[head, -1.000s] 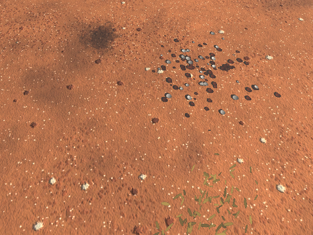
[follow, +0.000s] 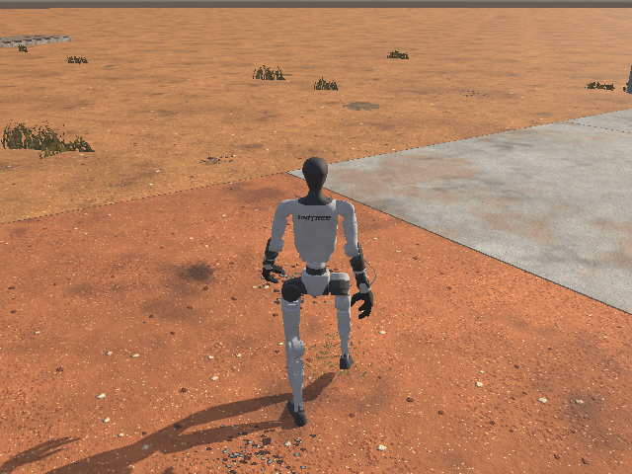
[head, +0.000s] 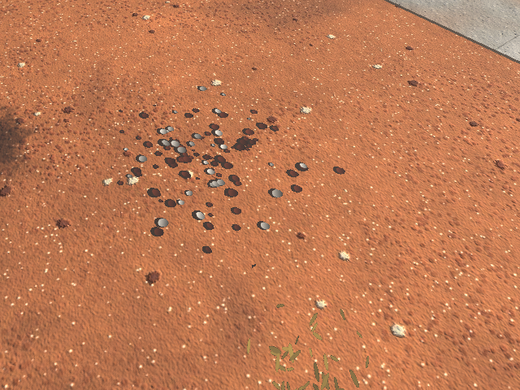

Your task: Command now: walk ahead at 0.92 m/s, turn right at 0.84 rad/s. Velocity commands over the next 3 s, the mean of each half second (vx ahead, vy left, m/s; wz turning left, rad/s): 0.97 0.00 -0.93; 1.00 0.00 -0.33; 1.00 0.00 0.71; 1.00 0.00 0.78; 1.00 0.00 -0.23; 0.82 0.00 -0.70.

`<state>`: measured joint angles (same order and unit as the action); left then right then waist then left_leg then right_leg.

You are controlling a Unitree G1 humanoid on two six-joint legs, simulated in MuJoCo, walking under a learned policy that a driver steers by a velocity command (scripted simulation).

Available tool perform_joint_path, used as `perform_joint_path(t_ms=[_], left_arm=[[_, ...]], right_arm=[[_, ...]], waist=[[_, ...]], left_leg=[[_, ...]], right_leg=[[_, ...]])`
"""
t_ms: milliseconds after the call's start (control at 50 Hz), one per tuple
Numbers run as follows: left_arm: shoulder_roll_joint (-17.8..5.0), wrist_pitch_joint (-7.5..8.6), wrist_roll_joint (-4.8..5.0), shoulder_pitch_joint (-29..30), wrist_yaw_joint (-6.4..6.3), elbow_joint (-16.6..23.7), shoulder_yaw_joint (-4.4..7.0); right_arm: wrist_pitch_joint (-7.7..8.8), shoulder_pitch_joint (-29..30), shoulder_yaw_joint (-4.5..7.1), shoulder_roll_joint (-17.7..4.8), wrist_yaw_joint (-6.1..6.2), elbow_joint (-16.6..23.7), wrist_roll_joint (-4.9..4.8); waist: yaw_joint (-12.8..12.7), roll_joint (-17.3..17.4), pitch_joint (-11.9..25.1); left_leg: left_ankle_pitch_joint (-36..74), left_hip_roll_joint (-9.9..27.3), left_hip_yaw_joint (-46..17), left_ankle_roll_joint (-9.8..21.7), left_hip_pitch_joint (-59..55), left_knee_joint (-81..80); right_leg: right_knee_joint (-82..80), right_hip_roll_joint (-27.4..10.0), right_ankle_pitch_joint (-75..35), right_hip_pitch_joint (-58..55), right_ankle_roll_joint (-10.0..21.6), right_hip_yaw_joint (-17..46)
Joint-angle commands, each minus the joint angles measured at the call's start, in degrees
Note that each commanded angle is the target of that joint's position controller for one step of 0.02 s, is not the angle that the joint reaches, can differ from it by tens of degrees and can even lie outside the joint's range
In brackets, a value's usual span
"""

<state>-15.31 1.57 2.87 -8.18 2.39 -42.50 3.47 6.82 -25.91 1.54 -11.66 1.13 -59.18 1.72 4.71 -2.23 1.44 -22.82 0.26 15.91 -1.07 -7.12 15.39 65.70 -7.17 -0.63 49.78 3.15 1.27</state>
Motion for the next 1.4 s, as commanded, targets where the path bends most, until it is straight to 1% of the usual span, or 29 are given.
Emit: perform_joint_path(t_ms=[20, 100, 140, 160, 180, 200, 220, 240, 280, 340, 400, 440, 520, 580, 600, 620, 640, 680, 700, 760, 960, 1020, 1060, 1080, 1100, 1140, 1180, 1220, 1400], left_arm=[[0.1, 1.04, -0.13, 9.3, 1.51, 7.0, -0.55], [-2.1, 1.63, 0.59, 9.2, 3.19, 9.6, 0.48], [-8.2, 0.38, 0.96, -6.2, 2.72, 6.7, 3.36], [-14.0, -0.43, 0.5, -20.0, 1.75, 2.8, 6.18], [-14.6, -1.21, 0.8, -25.5, 0.06, -0.6, 6.78], [-16.8, -0.4, -1.74, -18.9, 0.04, 1.2, 5.88], [-11.6, 1.28, -2.89, -19.1, 0.34, 2.6, 4.39], [-8.2, 2.82, -3.28, -20.4, 0.61, 1.8, 3.59], [-5.6, 4.13, -2.32, -12.2, 1.06, 2.6, 2.39], [-5.5, 4.06, -1.81, -6.8, -0.75, 4.6, 1.97], [-6.1, 3.94, -1.22, -9.0, -3.05, 4.2, 2.02], [-7.3, 3.27, -0.86, -11.9, -3.43, 3.1, 2.55], [-6.6, 2.99, 0.33, -15.0, -3.78, 1.6, 2.97], [-6.8, 2.13, -2.3, -13.1, -3.11, 1.3, 2.92], [-3.1, 2.34, -4.15, -10.4, -2.34, 3.3, 1.3], [5.0, 3.02, -0.21, -25.4, -1.64, 3.8, -0.84], [-0.5, 2.78, 1.93, -22.5, -2.36, 2.3, -1.08], [-4.8, 3.12, -0.63, -6.2, -2.34, 5.3, -0.52], [-3.9, 3.76, -1.77, -1.7, -2.18, 7.0, -0.59], [-1.6, 3.23, -0.6, -2.9, -1.53, 7.3, -0.97], [-1.8, 5.84, -1.92, 16.4, 0.96, 13.5, -2.17], [-6.2, 6.47, -1.3, 12.7, 0.71, 13.2, 0.11], [-10.4, 5.77, -0.9, -5.3, -0.81, 9.8, 2.68], [-15.5, 4.87, -1.8, -18.8, -2.13, 7.3, 3.93], [-19.0, 5.05, -3.73, -20.3, -0.8, 5.6, 3.98], [-8.6, 5.13, -2.22, -16.4, -1.05, 3.6, 2.03], [-4.7, 5.24, -3.74, -9.9, -1.0, 2.1, 1.13], [-1.6, 5.56, -4.06, -5.4, -1.15, 0.7, 0.72], [-10.3, 5.9, -3.19, -4.7, -2.92, -1.0, 2.47]], right_arm=[[0.32, 2.5, 1.38, -8.7, 1.24, 5.0, -0.19], [-1.54, 1.8, 2.91, -15.2, 2.43, 7.6, -0.44], [-2.88, 6.2, 3.97, -18.4, 2.51, 10.0, -0.9], [-2.63, 9.4, 4.25, -18.5, 1.61, 11.8, -1.47], [-1.51, 11.7, 3.27, -13.5, 0.61, 12.7, -1.82], [1.69, 6.8, 0.45, -2.9, -0.28, 17.6, -1.66], [5.07, 11.3, 0.17, -5.8, -0.84, 21.9, -3.34], [6.16, 16.9, 0.92, -8.8, -0.92, 24.0, -4.95], [4.98, 14.2, 1.08, -8.1, -0.64, 22.5, -3.32], [1.84, 11.7, 1.97, -10.3, -0.66, 23.1, -1.62], [1.77, 24.6, 0.81, -7.4, -0.27, 28.2, 0.49], [1.81, 29.7, 0.27, -4.9, -0.5, 30.4, -0.64], [2.14, 31.9, 2.57, -9.9, -0.81, 32.5, -4.22], [2.77, 14.0, 5.5, -14.9, -0.9, 28.8, -4.13], [2.12, -0.5, 5.53, -16.3, -0.38, 26.6, -3.39], [2.02, -3.9, 6.35, -21.0, -1.91, 22.3, -1.2], [1.91, -2.0, 5.23, -14.3, -2.46, 23.6, -1.29], [0.42, 2.6, 4.3, -10.3, -1.96, 22.6, -1.23], [0.35, 3.3, 4.25, -10.3, -2.25, 21.6, -0.78], [0.85, 5.0, 2.49, -5.7, -2.88, 19.4, -1.49], [0.19, -3.2, 2.65, -11.8, -0.81, 14.9, -3.98], [-1.25, -4.8, 2.61, -13.5, -0.53, 13.3, -3.46], [-2.16, -2.8, 2.57, -15.0, -0.43, 13.5, -1.96], [-1.83, -2.9, 0.96, -9.7, -0.25, 16.0, 0.25], [-0.47, -13.4, -1.41, 0.0, -0.63, 17.3, -3.8], [-0.37, 1.9, 0.9, -8.5, 0.35, 19.0, -6.89], [-1.36, 7.1, 1.35, -7.7, 0.06, 20.0, -4.01], [-3.81, 5.3, 1.45, -4.9, -1.19, 20.4, -4.83], [-4.99, 19.7, 1.13, -6.8, -4.51, 26.1, -3.32]], waist=[[-0.8, 3.1, -13.5], [-5.7, 8.1, -7.8], [-15.5, 13.7, 0.4], [-21.5, 12.5, 6.7], [-21.9, 2.8, 4.2], [-9.4, -15.5, 5.6], [-11.7, -10.5, 13.5], [-11.4, -3.0, 6.4], [-3.7, 10.0, -1.7], [0.5, 6.0, -6.0], [-3.8, 3.7, -9.0], [-7.4, 0.7, -7.2], [-8.8, -4.7, -3.9], [1.3, -7.1, 7.2], [7.4, -4.9, 17.3], [-2.0, 29.9, 25.9], [0.7, 26.1, 19.2], [2.4, 4.7, 3.9], [1.4, 1.8, -0.2], [-3.7, 6.5, -2.6], [-0.4, 4.6, -10.6], [-3.9, 9.1, -5.7], [-15.1, 12.5, 5.8], [-18.8, 3.3, 17.5], [-11.1, -18.6, 30.3], [-13.8, -10.4, 10.2], [-9.2, -1.7, 1.5], [-4.9, -5.1, -1.2], [-4.8, 4.8, -11.0]], left_leg=[[23.0, 13.8, -2.2, 2.4, 6.8, -10.2], [77.2, 15.1, 3.1, 1.4, 1.5, 2.1], [94.0, 17.3, 1.9, 3.7, 3.2, 20.7], [86.6, 15.8, -0.5, 4.8, 11.0, 36.7], [34.6, 7.0, -1.9, 2.7, 27.6, 60.1], [-9.8, -3.1, -12.1, 1.5, 51.1, 80.2], [-6.1, -2.7, -24.5, 4.3, 58.8, 81.5], [-1.4, -0.6, -24.9, 5.9, 61.1, 77.6], [4.9, 4.1, -25.2, 4.9, 53.3, 67.4], [6.5, 6.9, -23.7, -0.1, 45.2, 55.3], [21.6, 4.0, -18.1, -2.7, 36.8, 35.3], [29.4, 0.4, -15.9, -3.3, 29.7, 23.0], [28.4, -0.4, -20.9, -3.3, 29.1, 12.3], [21.6, 0.1, -18.0, 1.8, 13.7, 14.4], [10.9, 7.3, -25.9, 4.6, -6.4, 20.9], [-15.6, 21.9, -64.5, 16.3, -23.3, 5.2], [-31.4, 22.4, -73.1, 15.2, -20.7, -0.4], [-12.6, 16.6, -53.6, 11.9, -4.3, -0.3], [-5.1, 14.3, -47.7, 12.1, 2.3, -0.5], [1.3, 11.3, -39.1, 12.5, 10.9, -3.6], [17.8, 10.8, -25.3, 11.8, 19.0, -12.9], [40.3, 12.5, -25.3, 9.5, 9.2, -2.6], [51.3, 9.5, -22.7, 6.4, 17.7, 21.7], [30.8, 5.7, -22.2, 4.6, 32.0, 43.6], [-5.5, -0.7, -25.8, 3.7, 46.2, 61.7], [1.4, 3.9, -23.2, 4.1, 58.6, 69.7], [7.4, 8.3, -22.5, 4.2, 52.7, 64.2], [7.3, 11.0, -23.2, 4.1, 48.3, 61.5], [30.7, 8.3, -13.6, 5.5, 46.8, 35.0]], right_leg=[[-9.6, 0.2, -3.2, 3.6, 1.5, -4.4], [-17.9, 8.1, 2.8, -13.3, 5.9, -14.4], [-16.6, 10.9, 10.3, -31.5, 8.7, -13.7], [-22.2, 11.5, 11.1, -50.4, 11.2, -9.5], [-27.7, 8.4, 11.4, -63.1, 12.7, -1.0], [-33.8, -0.7, 19.9, -73.0, 21.4, 29.2], [-47.5, -6.5, 37.2, -74.4, 24.9, 48.1], [-53.1, -7.0, 37.6, -67.8, 21.6, 48.2], [-53.1, -3.0, 30.5, -47.6, 17.7, 37.5], [-55.2, 3.1, 22.6, -30.3, 16.9, 26.3], [-53.8, 9.4, 9.4, -19.7, 14.3, 16.4], [-52.2, 10.8, 10.3, -18.5, 11.3, 15.1], [-46.2, 6.6, 12.8, -34.3, 9.2, 22.8], [-25.8, 5.6, -16.6, -43.8, 5.7, 19.8], [-6.7, 6.6, -11.7, -32.7, 4.3, 17.4], [14.3, 15.4, 29.8, -12.0, 1.1, 12.7], [19.5, 9.8, 27.2, -3.3, 1.6, 11.0], [17.5, 6.5, 20.9, -2.7, 2.2, 7.1], [13.5, 5.4, 19.9, -3.7, 2.5, 6.9], [5.5, 2.3, 19.3, -8.0, 2.9, 7.0], [-29.6, 4.4, -7.5, -19.5, -1.9, -0.2], [-34.4, 7.7, -0.4, -27.3, -0.6, -0.6], [-31.4, 7.3, 5.7, -51.9, 1.3, -1.1], [-28.2, -6.7, 15.2, -72.0, 3.0, 14.0], [-42.3, -18.2, 41.5, -83.7, 11.6, 45.6], [-50.3, -14.9, 41.4, -69.5, 7.8, 38.1], [-50.7, -10.8, 22.7, -51.8, 6.4, 21.9], [-53.3, -9.3, 16.5, -43.9, 5.8, 12.1], [-60.4, -5.3, -1.0, -42.6, 2.0, -14.6]])
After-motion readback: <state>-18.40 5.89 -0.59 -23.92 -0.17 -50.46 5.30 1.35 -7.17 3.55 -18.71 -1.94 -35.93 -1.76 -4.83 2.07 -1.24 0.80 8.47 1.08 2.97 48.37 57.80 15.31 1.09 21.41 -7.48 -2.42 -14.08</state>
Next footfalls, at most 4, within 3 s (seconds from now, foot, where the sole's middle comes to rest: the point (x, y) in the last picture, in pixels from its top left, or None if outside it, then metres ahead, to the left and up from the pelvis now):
0.18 right None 0.31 -0.09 -0.76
0.60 left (266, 313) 0.75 -0.06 -0.76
1.08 right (418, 257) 0.91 -0.54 -0.76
1.52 left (363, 154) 1.38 -0.48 -0.76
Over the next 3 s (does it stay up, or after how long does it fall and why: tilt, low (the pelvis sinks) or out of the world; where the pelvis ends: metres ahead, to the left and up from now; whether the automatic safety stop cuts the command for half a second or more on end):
stays up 2.41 -0.58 -0.02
